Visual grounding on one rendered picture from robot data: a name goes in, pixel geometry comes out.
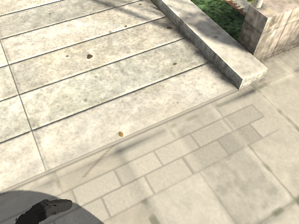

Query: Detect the robot left hand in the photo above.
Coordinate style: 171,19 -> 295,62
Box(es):
15,199 -> 73,224

